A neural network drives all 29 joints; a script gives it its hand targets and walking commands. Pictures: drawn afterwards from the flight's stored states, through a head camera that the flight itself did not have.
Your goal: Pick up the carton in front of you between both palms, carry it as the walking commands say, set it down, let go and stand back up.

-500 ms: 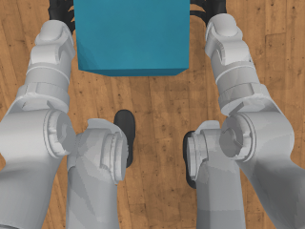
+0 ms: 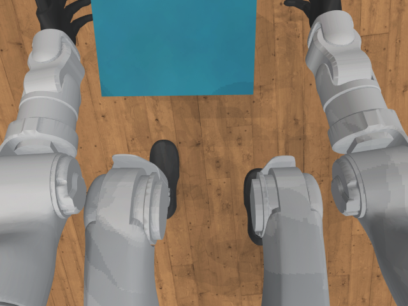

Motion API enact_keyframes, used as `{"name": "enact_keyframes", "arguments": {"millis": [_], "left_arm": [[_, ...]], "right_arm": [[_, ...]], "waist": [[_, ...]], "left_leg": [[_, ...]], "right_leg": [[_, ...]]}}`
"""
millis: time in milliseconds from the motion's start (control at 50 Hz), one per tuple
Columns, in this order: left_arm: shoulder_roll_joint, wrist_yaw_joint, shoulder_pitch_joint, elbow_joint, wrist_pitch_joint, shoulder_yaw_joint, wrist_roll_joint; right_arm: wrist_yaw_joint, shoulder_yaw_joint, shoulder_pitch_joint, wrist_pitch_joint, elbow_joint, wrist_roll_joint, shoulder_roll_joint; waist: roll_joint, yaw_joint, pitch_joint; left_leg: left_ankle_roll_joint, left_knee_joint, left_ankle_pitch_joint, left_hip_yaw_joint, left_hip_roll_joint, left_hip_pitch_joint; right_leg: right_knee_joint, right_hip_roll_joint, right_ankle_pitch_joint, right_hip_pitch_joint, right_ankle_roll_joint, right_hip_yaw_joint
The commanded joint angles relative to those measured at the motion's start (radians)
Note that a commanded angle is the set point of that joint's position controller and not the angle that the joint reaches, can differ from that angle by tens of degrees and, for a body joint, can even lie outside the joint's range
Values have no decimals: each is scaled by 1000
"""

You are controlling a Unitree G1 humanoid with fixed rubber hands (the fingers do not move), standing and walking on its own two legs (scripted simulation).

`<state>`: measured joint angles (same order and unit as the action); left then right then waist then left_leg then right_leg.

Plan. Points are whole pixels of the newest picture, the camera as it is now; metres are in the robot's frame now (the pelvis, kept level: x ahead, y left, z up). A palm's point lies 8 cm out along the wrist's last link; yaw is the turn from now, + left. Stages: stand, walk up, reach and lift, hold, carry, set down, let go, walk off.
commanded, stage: set down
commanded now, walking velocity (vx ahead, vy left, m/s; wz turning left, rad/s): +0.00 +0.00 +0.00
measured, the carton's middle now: (183, 36) +0.51 +0.08 -0.25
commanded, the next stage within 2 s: let go in 0.98 s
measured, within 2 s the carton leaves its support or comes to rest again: neither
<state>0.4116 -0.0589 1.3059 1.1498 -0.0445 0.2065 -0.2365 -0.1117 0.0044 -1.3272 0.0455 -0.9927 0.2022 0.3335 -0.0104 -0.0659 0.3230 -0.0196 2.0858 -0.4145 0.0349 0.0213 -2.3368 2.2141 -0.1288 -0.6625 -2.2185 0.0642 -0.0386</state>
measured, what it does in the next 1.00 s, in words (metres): rises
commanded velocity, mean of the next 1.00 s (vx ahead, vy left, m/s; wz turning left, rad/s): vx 0.00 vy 0.00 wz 0.00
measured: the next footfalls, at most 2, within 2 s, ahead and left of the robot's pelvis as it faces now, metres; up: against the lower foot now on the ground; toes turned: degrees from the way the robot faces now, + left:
none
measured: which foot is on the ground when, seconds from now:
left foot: down 0.00-1.00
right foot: down 0.00-1.00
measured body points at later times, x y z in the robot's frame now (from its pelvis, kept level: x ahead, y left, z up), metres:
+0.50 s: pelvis +0.02 +0.00 +0.10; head +0.34 +0.03 +0.42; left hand +0.51 +0.27 -0.02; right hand +0.56 -0.12 -0.01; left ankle +0.15 +0.13 -0.34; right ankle +0.09 -0.12 -0.34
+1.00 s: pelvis +0.05 +0.01 +0.24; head +0.33 +0.04 +0.59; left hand +0.50 +0.28 +0.13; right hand +0.56 -0.13 +0.14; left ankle +0.15 +0.13 -0.34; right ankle +0.09 -0.12 -0.34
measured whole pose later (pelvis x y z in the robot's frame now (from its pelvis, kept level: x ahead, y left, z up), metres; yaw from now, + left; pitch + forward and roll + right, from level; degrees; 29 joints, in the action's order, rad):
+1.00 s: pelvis +0.05 +0.01 +0.24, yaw +1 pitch +45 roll -3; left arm 0.23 0.01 0.89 0.76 0.11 0.33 0.00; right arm -0.02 -0.24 -0.95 0.12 -0.81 0.01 0.21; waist -0.02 -0.06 -0.13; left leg -0.01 1.24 -0.30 0.04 0.00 -1.73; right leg 1.31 -0.06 -0.48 -1.62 0.04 -0.04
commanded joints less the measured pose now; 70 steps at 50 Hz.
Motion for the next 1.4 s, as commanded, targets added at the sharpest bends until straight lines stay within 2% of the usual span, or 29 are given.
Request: {"name": "enact_keyframes", "arguments": {"millis": [0, 80, 120, 200, 320, 440, 560, 640, 800, 980, 1080, 1180, 1260, 1380], "left_arm": [[141, -2, 152, -191, -1, 18, -1], [120, -9, 93, -350, 54, 27, 27], [94, -11, 64, -383, 86, 37, 52], [30, -4, 21, -364, 111, 58, 104], [-4, 8, -24, -353, 105, 83, 148], [-4, 16, -81, -412, 117, 106, 168], [-12, 30, -127, -511, 149, 101, 163], [-27, 40, -154, -538, 163, 96, 164], [-58, 53, -212, -513, 153, 112, 205], [-83, 70, -261, -470, 126, 136, 245], [-83, 93, -403, -498, 123, 120, 293], [-79, 118, -613, -602, 125, 69, 330], [-94, 125, -749, -670, 108, 22, 310], [-134, 126, -988, -681, 69, -36, 264]], "right_arm": [[-19, -33, -204, -3, 172, -18, 54], [-44, -104, -143, 38, 284, -69, 50], [-47, -136, -112, 64, 286, -93, 43], [-30, -179, -63, 74, 218, -123, 9], [-3, -194, -34, 54, 183, -133, -14], [10, -199, 4, 60, 243, -147, -17], [20, -207, 43, 81, 338, -157, -4], [32, -218, 77, 89, 355, -161, -1], [67, -237, 152, 73, 304, -172, -20], [92, -259, 199, 47, 268, -208, -39], [77, -260, 362, 48, 302, -265, -66], [61, -233, 588, 45, 439, -287, -97], [75, -207, 718, 21, 518, -268, -96], [111, -185, 947, -27, 494, -250, -90]], "waist": [[-58, -60, -1396], [-10, -45, -1528], [5, -34, -1460], [24, -21, -1257], [24, -28, -1262], [1, -37, -1379], [-11, -25, -1475], [-3, -11, -1471], [18, -10, -1390], [3, -8, -1299], [0, 4, -1352], [23, 4, -1323], [43, 8, -1188], [40, 26, -1013]], "left_leg": [[-1, -75, 386, -66, -12, 953], [-15, -131, 345, -108, -33, 1053], [-19, -174, 278, -120, -40, 1011], [-21, -251, 188, -112, -45, 898], [-21, -339, 226, -106, -54, 926], [-20, -433, 278, -109, -65, 1036], [-20, -534, 344, -105, -74, 1178], [-20, -605, 365, -96, -76, 1245], [-17, -758, 403, -80, -72, 1347], [-8, -935, 421, -64, -62, 1448], [-1, -1023, 467, -65, -65, 1594], [13, -1116, 534, -51, -66, 1791], [14, -1191, 555, -21, -52, 1899], [12, -1292, 615, 18, -36, 2032]], "right_leg": [[-259, 58, 301, 419, -3, 98], [-322, 30, 259, 485, -15, 132], [-365, 24, 204, 470, -22, 136], [-436, 26, 133, 374, -27, 126], [-519, 18, 167, 368, -22, 121], [-606, 6, 206, 451, -15, 132], [-701, 5, 260, 555, -12, 139], [-772, 8, 282, 599, -14, 136], [-932, 15, 333, 677, -12, 117], [-1117, 31, 380, 816, -8, 95], [-1216, 30, 442, 972, -2, 91], [-1315, 28, 484, 1107, -4, 86], [-1388, 37, 473, 1155, -18, 77], [-1487, 50, 491, 1254, -29, 63]]}}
